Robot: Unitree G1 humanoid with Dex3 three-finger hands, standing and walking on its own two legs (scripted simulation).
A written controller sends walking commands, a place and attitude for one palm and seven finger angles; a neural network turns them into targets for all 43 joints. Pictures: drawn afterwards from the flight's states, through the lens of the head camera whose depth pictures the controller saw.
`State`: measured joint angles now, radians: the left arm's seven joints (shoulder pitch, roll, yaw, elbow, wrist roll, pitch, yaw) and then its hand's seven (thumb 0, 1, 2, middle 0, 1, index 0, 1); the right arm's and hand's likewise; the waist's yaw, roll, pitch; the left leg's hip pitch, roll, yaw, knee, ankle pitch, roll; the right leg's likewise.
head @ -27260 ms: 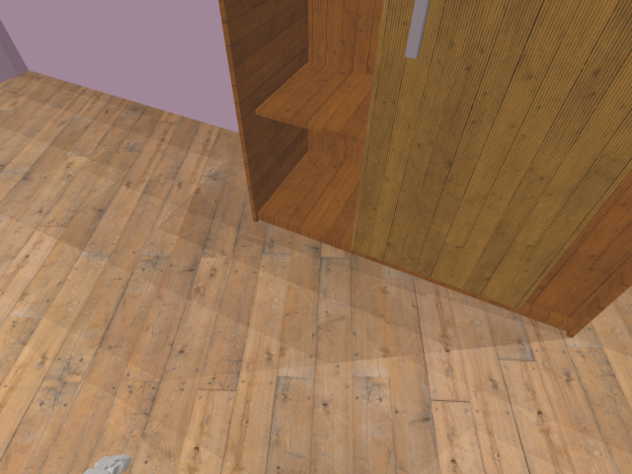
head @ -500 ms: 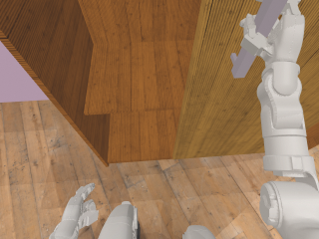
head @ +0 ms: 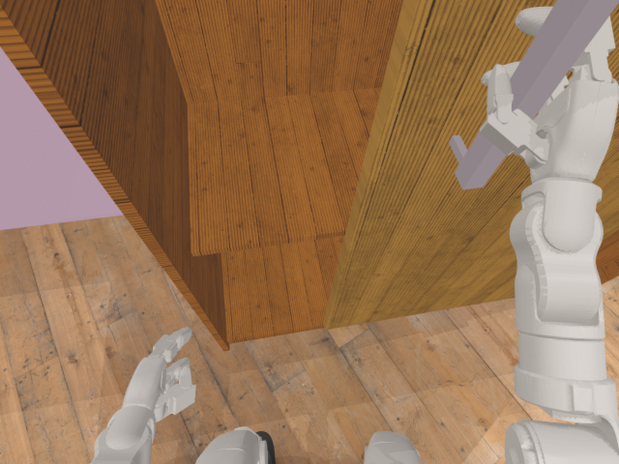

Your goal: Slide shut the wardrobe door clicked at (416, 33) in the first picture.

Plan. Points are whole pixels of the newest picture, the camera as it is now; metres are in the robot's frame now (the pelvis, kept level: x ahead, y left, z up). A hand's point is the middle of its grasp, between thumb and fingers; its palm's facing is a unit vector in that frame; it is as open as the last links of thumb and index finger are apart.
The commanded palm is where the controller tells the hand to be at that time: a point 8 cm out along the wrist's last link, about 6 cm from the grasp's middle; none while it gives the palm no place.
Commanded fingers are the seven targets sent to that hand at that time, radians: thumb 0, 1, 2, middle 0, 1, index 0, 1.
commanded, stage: step sideways, sliding the door along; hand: right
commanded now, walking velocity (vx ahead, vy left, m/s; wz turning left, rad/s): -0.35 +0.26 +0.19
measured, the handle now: (524, 60) +0.42 -0.21 +0.25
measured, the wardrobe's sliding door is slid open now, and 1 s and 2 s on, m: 0.30 0.00 0.00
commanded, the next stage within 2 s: stop walking and hold the door there in 1.44 s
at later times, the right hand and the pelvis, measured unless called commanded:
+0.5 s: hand (299, 138) +0.36 +0.00 +0.22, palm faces -0.02 +1.00 -0.09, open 6.8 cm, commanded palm +0.35 -0.04 +0.23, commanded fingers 0.00 -0.90 -0.90 0.45 1.40 0.45 1.40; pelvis -0.03 +0.07 +0.00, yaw +5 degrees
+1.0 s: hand (152, 150) +0.35 +0.11 +0.23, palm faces +0.04 +1.00 -0.06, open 6.6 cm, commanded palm +0.33 +0.07 +0.23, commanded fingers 0.00 -0.90 -0.90 0.45 1.40 0.45 1.40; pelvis -0.11 +0.19 +0.01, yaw +10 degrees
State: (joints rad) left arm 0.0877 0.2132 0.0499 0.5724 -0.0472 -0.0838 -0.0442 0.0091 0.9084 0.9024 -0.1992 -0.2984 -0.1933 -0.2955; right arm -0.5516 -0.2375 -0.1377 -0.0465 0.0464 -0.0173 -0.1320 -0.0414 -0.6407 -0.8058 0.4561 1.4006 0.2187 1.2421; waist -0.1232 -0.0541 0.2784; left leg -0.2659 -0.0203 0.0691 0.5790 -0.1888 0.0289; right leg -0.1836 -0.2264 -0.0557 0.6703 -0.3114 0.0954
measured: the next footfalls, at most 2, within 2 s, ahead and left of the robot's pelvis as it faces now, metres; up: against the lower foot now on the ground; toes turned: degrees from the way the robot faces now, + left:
left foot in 0.64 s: +0.01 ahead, +0.19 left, +0.00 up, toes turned +9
right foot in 0.92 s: -0.07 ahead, +0.04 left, +0.00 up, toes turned +4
